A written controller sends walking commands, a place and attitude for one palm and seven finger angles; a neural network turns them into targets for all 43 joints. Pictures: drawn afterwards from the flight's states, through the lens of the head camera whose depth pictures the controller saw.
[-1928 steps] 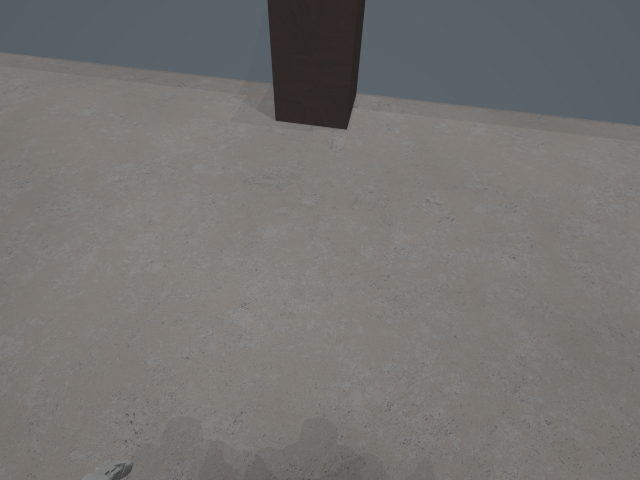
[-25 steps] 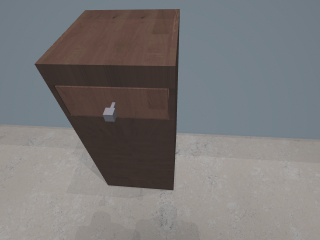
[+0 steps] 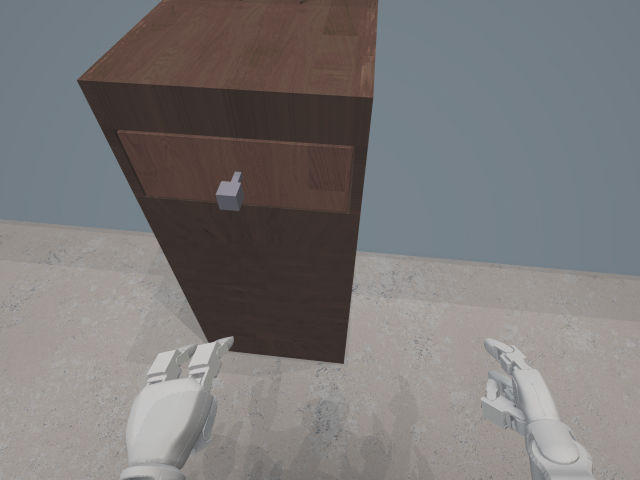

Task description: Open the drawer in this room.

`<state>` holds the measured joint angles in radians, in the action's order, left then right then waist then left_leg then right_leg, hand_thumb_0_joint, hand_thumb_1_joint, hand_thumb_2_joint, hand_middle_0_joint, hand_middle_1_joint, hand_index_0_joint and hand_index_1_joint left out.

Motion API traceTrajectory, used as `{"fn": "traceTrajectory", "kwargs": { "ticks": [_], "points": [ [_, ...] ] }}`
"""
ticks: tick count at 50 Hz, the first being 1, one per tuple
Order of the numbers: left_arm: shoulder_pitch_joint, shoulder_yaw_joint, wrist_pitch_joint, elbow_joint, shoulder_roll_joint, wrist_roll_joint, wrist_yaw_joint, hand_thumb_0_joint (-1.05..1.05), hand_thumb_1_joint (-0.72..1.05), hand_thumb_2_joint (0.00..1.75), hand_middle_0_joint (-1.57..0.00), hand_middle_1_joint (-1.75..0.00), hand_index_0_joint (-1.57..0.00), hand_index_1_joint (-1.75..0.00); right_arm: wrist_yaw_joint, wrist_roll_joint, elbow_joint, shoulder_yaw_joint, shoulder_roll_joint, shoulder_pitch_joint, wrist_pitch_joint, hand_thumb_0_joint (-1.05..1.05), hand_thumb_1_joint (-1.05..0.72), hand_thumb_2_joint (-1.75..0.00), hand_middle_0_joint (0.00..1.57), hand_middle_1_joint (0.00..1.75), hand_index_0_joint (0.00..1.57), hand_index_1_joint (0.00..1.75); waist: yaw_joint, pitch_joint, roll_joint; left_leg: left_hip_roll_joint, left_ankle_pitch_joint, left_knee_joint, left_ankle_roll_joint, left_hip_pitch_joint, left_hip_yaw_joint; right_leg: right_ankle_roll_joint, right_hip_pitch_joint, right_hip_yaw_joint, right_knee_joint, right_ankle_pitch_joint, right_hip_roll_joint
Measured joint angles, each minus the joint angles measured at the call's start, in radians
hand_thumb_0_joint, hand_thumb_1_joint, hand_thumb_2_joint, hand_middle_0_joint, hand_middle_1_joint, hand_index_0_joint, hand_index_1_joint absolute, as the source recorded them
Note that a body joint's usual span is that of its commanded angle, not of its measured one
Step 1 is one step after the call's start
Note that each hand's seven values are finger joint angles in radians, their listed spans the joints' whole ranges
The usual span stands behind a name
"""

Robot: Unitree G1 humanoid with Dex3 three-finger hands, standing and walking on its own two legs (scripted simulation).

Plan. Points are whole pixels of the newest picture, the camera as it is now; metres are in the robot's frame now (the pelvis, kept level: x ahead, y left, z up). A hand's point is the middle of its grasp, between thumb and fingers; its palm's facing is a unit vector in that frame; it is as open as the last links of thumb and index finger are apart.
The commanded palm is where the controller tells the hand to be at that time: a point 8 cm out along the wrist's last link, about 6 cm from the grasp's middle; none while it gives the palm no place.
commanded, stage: raise the hand with hooked fingers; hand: left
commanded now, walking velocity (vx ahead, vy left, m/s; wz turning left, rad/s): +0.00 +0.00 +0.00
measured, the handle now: (233, 188) +0.54 +0.22 +0.03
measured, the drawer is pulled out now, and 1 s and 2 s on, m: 0.00 0.00 0.00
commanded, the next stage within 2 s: move the hooked fingers above the handle in 1.48 s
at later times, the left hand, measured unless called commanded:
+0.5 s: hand (145, 358) +0.23 +0.24 +0.04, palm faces -0.01 -0.12 -0.99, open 11.5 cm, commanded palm +0.21 +0.25 +0.11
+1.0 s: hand (111, 265) +0.29 +0.27 +0.13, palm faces +0.07 -0.05 -1.00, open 13.7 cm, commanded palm +0.27 +0.27 +0.19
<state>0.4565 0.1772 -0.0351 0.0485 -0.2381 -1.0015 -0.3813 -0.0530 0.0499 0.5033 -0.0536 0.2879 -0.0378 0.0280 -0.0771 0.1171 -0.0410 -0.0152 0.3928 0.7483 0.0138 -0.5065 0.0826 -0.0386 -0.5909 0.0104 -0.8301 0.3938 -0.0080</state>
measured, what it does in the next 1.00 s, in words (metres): stands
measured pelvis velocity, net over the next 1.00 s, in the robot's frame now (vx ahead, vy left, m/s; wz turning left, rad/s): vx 0.00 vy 0.02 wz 0.05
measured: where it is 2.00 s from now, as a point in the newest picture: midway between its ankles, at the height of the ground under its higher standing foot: outside the picture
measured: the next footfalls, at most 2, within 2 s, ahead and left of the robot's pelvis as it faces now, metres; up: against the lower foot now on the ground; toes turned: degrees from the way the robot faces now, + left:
none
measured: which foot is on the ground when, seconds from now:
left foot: down 0.00-1.00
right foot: down 0.00-1.00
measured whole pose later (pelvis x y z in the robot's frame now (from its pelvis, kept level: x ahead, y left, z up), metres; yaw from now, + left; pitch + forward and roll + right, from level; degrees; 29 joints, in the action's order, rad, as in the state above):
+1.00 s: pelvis +0.00 +0.02 +0.03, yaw +3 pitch +0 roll +0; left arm -0.08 0.08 0.09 -0.01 -0.48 -0.94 -0.04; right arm 0.03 0.00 0.61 0.04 0.23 -0.06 0.14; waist -0.09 0.00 0.08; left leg 0.01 0.27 0.46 -0.01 -0.19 0.03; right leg -0.01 -0.23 -0.04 -0.49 0.26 -0.02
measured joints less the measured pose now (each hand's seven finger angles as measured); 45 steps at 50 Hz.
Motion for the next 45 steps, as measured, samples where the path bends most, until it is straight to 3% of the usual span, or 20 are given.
{"fn": "traceTrajectory", "kwargs": {
  "ticks": [3,7,11,15,18,22,26,30,34,40,45],
  "points": [
    [0.040,0.009,0.017,-0.008,-0.034,-0.081,-0.044,0.00,0.54,0.74,-0.24,-0.53,-0.24,-0.54,0.001,0.016,-0.037,0.010,-0.018,0.009,0.042,0.01,-0.91,-0.90,0.20,0.30,0.20,0.30,-0.030,-0.007,-0.002,-0.003,0.020,0.062,0.000,-0.046,-0.019,-0.001,-0.029,-0.018,-0.040,0.015,-0.001],
    [-0.026,-0.028,0.030,-0.033,-0.095,-0.121,-0.096,0.00,0.43,0.70,-0.26,-0.59,-0.26,-0.60,0.018,0.037,-0.022,0.034,-0.056,0.018,0.062,0.01,-0.90,-0.90,0.20,0.30,0.20,0.30,-0.049,-0.011,0.029,0.000,0.048,0.144,-0.002,-0.094,-0.052,0.001,-0.050,-0.050,-0.090,0.037,-0.007],
    [-0.173,-0.053,0.053,-0.039,-0.113,-0.080,-0.083,0.01,0.33,0.66,-0.27,-0.65,-0.27,-0.66,0.033,0.037,0.024,0.072,-0.099,0.009,0.067,0.01,-0.90,-0.90,0.20,0.30,0.20,0.30,-0.035,-0.030,0.077,0.005,0.053,0.169,-0.006,-0.086,-0.075,0.011,-0.022,-0.072,-0.092,0.037,-0.014],
    [-0.284,-0.040,0.131,-0.039,-0.084,-0.029,-0.003,0.01,0.25,0.62,-0.27,-0.71,-0.27,-0.72,0.049,0.010,0.067,0.105,-0.132,-0.036,0.090,0.01,-0.90,-0.90,0.21,0.30,0.20,0.30,-0.006,-0.040,0.103,0.009,0.023,0.101,-0.016,-0.019,-0.065,0.022,0.044,-0.062,-0.019,0.002,-0.015],
    [-0.303,-0.035,0.163,-0.040,-0.072,-0.014,0.065,0.00,0.18,0.59,-0.27,-0.76,-0.27,-0.76,0.056,-0.010,0.084,0.123,-0.136,-0.082,0.104,0.01,-0.90,-0.90,0.21,0.30,0.20,0.30,0.013,-0.045,0.097,0.011,-0.008,0.020,-0.024,0.046,-0.038,0.028,0.093,-0.036,0.049,-0.032,-0.013],
    [-0.281,-0.037,0.161,-0.045,-0.090,-0.023,0.128,0.00,0.09,0.55,-0.28,-0.81,-0.28,-0.82,0.061,-0.020,0.090,0.120,-0.105,-0.128,0.106,0.01,-0.90,-0.90,0.21,0.30,0.20,0.30,0.031,-0.071,0.088,0.012,-0.038,-0.058,-0.029,0.112,-0.016,0.033,0.147,-0.015,0.116,-0.064,-0.011],
    [-0.248,-0.050,0.126,-0.018,-0.124,-0.024,0.149,0.00,0.00,0.51,-0.29,-0.88,-0.29,-0.88,0.069,-0.011,0.099,0.081,-0.061,-0.153,0.100,0.01,-0.90,-0.90,0.21,0.30,0.20,0.30,0.027,-0.096,0.089,0.014,-0.052,-0.097,-0.034,0.149,-0.014,0.036,0.186,-0.013,0.159,-0.080,-0.011],
    [-0.241,-0.079,0.082,0.025,-0.151,-0.001,0.124,0.00,-0.09,0.47,-0.30,-0.94,-0.30,-0.94,0.078,-0.009,0.119,0.045,-0.025,-0.153,0.084,0.01,-0.90,-0.90,0.21,0.30,0.20,0.30,0.016,-0.101,0.097,0.020,-0.059,-0.119,-0.037,0.172,-0.025,0.041,0.217,-0.024,0.187,-0.086,-0.018],
    [-0.307,-0.092,0.088,0.009,-0.162,0.006,0.115,0.00,-0.19,0.43,-0.30,-1.00,-0.30,-1.00,0.080,-0.018,0.129,0.028,-0.010,-0.118,0.077,0.01,-0.90,-0.90,0.20,0.30,0.20,0.30,0.005,-0.104,0.104,0.027,-0.069,-0.139,-0.038,0.188,-0.036,0.042,0.238,-0.034,0.207,-0.091,-0.024],
    [-0.423,-0.070,0.141,-0.037,-0.174,0.019,0.197,0.00,-0.32,0.38,-0.31,-1.09,-0.31,-1.09,0.085,-0.036,0.118,0.045,-0.030,-0.052,0.086,0.01,-0.90,-0.90,0.20,0.30,0.20,0.30,-0.002,-0.105,0.111,0.031,-0.095,-0.198,-0.036,0.234,-0.040,0.041,0.280,-0.038,0.255,-0.109,-0.026],
    [-0.476,-0.071,0.137,-0.037,-0.203,0.037,0.278,0.00,-0.42,0.34,-0.32,-1.15,-0.32,-1.15,0.087,-0.039,0.104,0.074,-0.054,-0.025,0.098,0.01,-0.90,-0.90,0.20,0.30,0.20,0.30,-0.005,-0.105,0.119,0.028,-0.111,-0.249,-0.031,0.282,-0.045,0.037,0.328,-0.044,0.302,-0.122,-0.022]
  ]
}}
